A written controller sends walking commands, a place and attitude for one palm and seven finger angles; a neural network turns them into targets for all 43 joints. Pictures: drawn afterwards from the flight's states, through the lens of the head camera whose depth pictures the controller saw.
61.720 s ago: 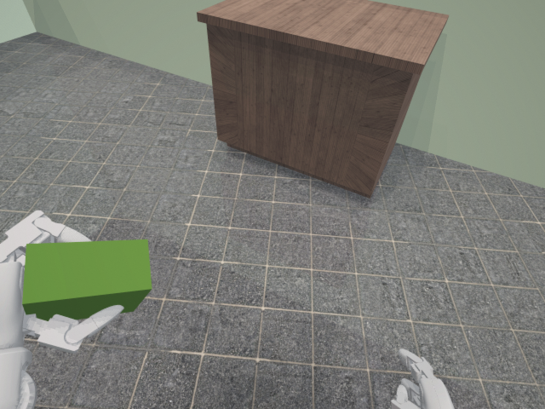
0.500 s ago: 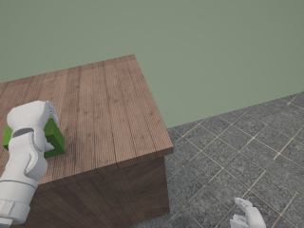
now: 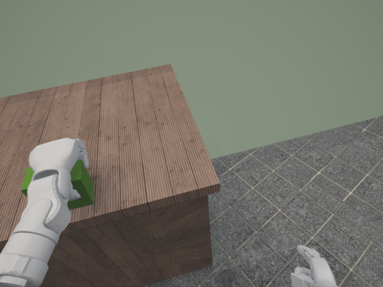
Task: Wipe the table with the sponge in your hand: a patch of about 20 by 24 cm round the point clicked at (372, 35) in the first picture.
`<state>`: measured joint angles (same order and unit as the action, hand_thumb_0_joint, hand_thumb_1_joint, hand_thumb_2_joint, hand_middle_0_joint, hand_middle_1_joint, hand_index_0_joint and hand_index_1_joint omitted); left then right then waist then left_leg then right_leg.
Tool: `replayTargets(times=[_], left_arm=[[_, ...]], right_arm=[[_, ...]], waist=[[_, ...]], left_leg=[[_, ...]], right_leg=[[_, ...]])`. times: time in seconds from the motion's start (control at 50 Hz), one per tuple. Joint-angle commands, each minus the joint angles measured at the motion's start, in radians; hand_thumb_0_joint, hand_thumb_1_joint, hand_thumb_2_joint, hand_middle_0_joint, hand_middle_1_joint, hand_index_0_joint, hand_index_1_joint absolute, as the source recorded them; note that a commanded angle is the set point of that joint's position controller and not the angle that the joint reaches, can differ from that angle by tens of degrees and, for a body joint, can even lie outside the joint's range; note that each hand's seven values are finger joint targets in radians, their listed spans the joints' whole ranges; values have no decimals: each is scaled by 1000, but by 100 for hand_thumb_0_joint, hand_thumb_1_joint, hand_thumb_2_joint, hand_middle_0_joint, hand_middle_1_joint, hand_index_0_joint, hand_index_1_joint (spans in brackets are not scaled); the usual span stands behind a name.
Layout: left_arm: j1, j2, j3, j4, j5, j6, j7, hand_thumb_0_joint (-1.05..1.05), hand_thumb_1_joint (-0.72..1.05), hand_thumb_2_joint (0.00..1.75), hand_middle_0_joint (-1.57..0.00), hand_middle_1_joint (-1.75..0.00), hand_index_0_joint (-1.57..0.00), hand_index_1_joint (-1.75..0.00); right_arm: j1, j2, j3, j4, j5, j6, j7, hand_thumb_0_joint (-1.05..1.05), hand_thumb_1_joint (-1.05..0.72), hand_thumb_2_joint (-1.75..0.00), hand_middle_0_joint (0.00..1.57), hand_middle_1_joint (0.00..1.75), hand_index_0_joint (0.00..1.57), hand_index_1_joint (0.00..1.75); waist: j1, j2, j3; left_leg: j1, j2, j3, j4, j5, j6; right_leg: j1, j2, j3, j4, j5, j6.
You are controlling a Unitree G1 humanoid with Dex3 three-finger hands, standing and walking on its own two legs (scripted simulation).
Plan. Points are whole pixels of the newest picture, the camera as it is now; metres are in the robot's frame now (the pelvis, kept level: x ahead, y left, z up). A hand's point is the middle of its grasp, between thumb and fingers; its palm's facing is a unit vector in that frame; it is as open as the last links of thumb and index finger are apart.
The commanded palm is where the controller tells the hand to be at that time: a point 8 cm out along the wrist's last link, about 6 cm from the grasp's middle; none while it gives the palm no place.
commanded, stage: lower the sponge onto the table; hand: left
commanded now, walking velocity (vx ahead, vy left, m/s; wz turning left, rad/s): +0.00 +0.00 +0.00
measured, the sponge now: (64, 191) +0.29 +0.34 +0.05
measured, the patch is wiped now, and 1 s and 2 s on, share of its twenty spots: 1.00 1.00 1.00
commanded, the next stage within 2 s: wipe forward along the first lane in 0.22 s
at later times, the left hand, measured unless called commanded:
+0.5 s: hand (76, 166) +0.32 +0.31 +0.10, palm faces -0.04 +0.00 -1.00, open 9.5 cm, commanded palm +0.31 +0.32 +0.14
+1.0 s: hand (78, 153) +0.36 +0.32 +0.09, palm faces -0.12 +0.04 -0.99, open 9.5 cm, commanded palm +0.36 +0.33 +0.12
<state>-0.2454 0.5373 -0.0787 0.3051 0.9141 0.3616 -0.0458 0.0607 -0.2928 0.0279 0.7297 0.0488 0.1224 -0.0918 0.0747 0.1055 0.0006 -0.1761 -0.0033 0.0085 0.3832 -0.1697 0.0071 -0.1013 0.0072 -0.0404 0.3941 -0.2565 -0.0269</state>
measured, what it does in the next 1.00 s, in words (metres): stands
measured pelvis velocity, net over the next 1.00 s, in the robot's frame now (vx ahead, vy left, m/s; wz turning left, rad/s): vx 0.00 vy -0.01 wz -0.01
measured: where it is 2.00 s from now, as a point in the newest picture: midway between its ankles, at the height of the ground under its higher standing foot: outside the picture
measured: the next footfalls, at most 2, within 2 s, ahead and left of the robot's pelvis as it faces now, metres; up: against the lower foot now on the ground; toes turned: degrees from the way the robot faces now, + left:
none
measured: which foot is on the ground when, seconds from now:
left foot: down 0.00-1.00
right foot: down 0.00-1.00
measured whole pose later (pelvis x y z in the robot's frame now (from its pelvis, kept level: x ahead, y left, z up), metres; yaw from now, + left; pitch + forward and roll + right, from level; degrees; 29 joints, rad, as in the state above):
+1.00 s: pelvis +0.00 -0.01 -0.01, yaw +0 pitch +4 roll +0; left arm -0.51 0.62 0.04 0.76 1.01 0.02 0.02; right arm 0.22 -0.31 -0.03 0.78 0.05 0.11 -0.09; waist 0.02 0.08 -0.05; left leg -0.35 0.02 0.00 0.50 -0.21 0.00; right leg -0.28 0.03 -0.04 0.51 -0.30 -0.05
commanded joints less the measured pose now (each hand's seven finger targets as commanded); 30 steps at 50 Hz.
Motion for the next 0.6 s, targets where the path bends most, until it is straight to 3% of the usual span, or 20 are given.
replayTargets(times=[0.0, 0.06, 0.08, 0.14, 0.18, 0.26, 0.28, 0.32, 0.36, 0.46, 0.52, 0.56, 0.58], left_arm=[[-409, 268, 110, -201, 46, -78, 4, 0, 10, 130, -120, -160, -120, -160], [-364, 285, 152, -252, 51, -147, 29, 0, 10, 130, -120, -160, -120, -160], [-326, 241, 133, -217, 44, -156, 37, 0, 10, 130, -120, -160, -120, -160], [-277, 211, 133, -187, 33, -147, 55, 0, 10, 130, -120, -160, -120, -160], [-250, 258, 183, -197, 36, -131, 77, 0, 10, 130, -120, -160, -120, -160], [-229, 291, 216, -203, 44, -101, 97, 0, 10, 130, -120, -160, -120, -160], [-227, 244, 175, -190, 44, -94, 98, 0, 10, 130, -120, -160, -120, -160], [-266, 244, 160, -158, 59, -82, 97, 0, 10, 130, -120, -160, -120, -160], [-306, 289, 178, -133, 75, -70, 95, 0, 10, 130, -120, -160, -120, -160], [-383, 256, 123, -22, 92, -67, 71, 0, 10, 130, -120, -160, -120, -160], [-420, 278, 126, 68, 91, -97, 54, 0, 10, 130, -120, -160, -120, -160], [-426, 325, 163, 115, 92, -122, 43, 0, 10, 130, -120, -160, -120, -160], [-438, 296, 135, 137, 95, -139, 39, 0, 10, 130, -120, -160, -120, -160]], right_arm=[[-147, -120, -38, -155, -10, -64, -27, 0, -90, -90, 20, 30, 20, 30], [-132, -113, -44, -165, -19, -73, -26, 0, -90, -90, 20, 30, 20, 30], [-119, -105, -46, -157, -17, -75, -24, 0, -90, -90, 20, 30, 20, 30], [-118, -111, -50, -156, -11, -66, -11, 0, -90, -90, 20, 30, 20, 30], [-124, -118, -54, -160, -13, -62, -6, 0, -90, -90, 20, 30, 20, 30], [-136, -125, -54, -158, -15, -50, -2, 0, -90, -90, 20, 30, 20, 30], [-137, -116, -54, -158, -12, -53, -3, 0, -90, -90, 20, 30, 20, 30], [-136, -122, -53, -147, -10, -51, -5, 0, -90, -90, 20, 30, 20, 30], [-134, -131, -53, -138, -13, -48, -11, 0, -90, -90, 20, 30, 20, 30], [-110, -131, -49, -118, -12, -47, -20, 0, -90, -90, 20, 30, 20, 30], [-84, -133, -49, -109, -11, -52, -26, 0, -90, -90, 20, 30, 20, 30], [-71, -141, -50, -104, -14, -48, -30, 0, -90, -90, 20, 30, 20, 30], [-63, -135, -50, -107, -11, -51, -31, 0, -90, -90, 20, 30, 20, 30]], waist=[[-32, -109, -210], [-4, -28, -262], [-10, -46, -236], [-1, -64, -202], [17, -63, -234], [23, -72, -246], [11, -89, -230], [-4, -97, -194], [-6, -81, -199], [-24, -85, -181], [-32, -141, -179], [-28, -140, -186], [-37, -140, -176]], left_leg=[[96, -49, 13, -17, 141, 50], [113, -50, 4, -12, 183, 43], [106, -48, 10, -8, 187, 43], [86, -40, 7, -17, 195, 33], [81, -39, 10, -18, 213, 31], [63, -42, 11, -14, 240, 29], [63, -42, 19, -11, 226, 33], [52, -42, 19, -14, 196, 34], [48, -44, 20, -16, 176, 33], [38, -46, 20, -14, 144, 34], [13, -48, 24, -1, 112, 38], [-6, -47, 25, 2, 101, 36], [-12, -48, 30, 9, 96, 38]], right_leg=[[-8, 33, 38, -63, 190, -10], [23, 39, 45, -48, 215, -25], [9, 39, 36, -44, 225, -22], [-3, 39, 28, -45, 232, -23], [31, 36, 38, -37, 252, -26], [63, 37, 55, -29, 298, -29], [47, 34, 43, -28, 288, -21], [12, 37, 40, -40, 252, -19], [8, 37, 52, -47, 225, -22], [-27, 37, 43, -50, 192, -22], [-34, 32, 43, -47, 187, -12], [-27, 30, 58, -46, 186, -13], [-42, 28, 51, -40, 188, -9]])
